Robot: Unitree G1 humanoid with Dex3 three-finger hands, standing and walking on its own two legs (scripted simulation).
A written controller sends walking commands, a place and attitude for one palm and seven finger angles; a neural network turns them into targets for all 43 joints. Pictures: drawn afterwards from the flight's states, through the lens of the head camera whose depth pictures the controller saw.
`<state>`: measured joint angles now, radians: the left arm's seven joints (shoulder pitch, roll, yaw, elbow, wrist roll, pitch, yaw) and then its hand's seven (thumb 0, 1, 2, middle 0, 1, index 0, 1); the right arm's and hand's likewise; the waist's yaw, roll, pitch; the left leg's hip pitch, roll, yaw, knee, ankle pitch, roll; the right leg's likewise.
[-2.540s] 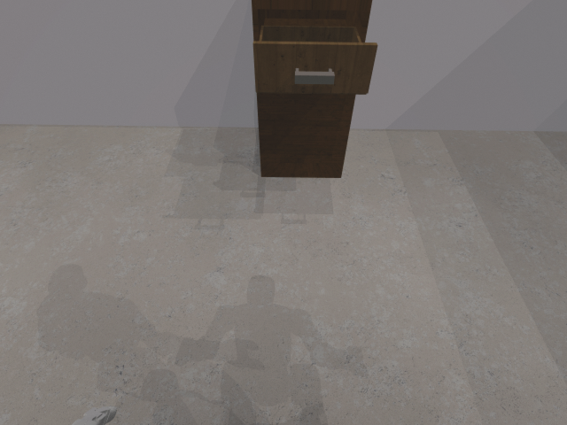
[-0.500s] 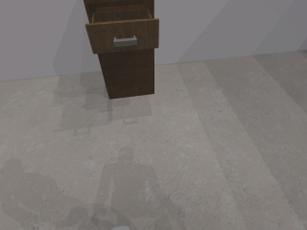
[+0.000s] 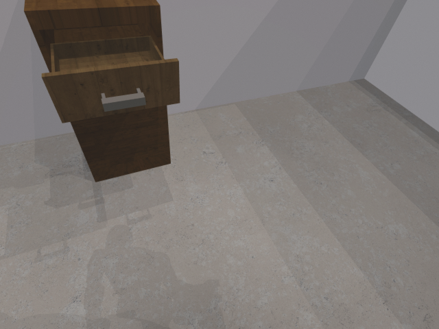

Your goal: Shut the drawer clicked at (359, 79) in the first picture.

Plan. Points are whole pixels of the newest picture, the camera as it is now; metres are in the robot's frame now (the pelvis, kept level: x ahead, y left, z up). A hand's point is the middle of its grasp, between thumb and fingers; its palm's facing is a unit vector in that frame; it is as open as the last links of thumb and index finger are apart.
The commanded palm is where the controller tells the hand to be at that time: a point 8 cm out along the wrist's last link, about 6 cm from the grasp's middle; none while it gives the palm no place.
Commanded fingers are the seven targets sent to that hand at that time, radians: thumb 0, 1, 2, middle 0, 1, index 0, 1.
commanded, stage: walk to a spot facing it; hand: left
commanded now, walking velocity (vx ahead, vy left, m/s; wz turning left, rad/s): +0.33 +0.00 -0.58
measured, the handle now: (122, 97) +0.72 +0.38 -0.02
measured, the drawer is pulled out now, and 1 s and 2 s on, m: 0.30 0.30 0.30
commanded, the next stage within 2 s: turn to face it in 0.54 s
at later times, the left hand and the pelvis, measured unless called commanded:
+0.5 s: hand (187, 243) +0.34 +0.10 -0.16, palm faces -0.33 -0.94 -0.11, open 7.4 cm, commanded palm none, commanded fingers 0.00 0.90 0.90 -0.20 -0.30 -0.20 -0.30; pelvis +0.18 -0.01 +0.00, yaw -16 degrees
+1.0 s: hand (192, 215) +0.43 +0.11 -0.17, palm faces -0.19 -0.97 -0.17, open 7.3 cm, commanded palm none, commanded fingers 0.00 0.90 0.90 -0.20 -0.30 -0.20 -0.30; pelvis +0.33 -0.05 +0.00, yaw -15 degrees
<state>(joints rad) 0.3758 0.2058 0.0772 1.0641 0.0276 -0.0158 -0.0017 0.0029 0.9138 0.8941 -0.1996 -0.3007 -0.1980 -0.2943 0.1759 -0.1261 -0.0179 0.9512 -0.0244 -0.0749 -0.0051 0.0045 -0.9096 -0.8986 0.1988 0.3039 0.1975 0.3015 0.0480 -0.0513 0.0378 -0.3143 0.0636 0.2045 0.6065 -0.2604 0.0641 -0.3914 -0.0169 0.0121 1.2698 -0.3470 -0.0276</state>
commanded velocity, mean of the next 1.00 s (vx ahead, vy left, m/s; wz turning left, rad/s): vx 0.16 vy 0.00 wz -0.13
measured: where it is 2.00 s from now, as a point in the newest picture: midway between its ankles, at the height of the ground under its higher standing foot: (233, 325)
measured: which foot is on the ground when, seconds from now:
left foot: down 0.00-0.56, up 0.58-1.00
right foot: up 0.00-0.54, down 0.56-1.00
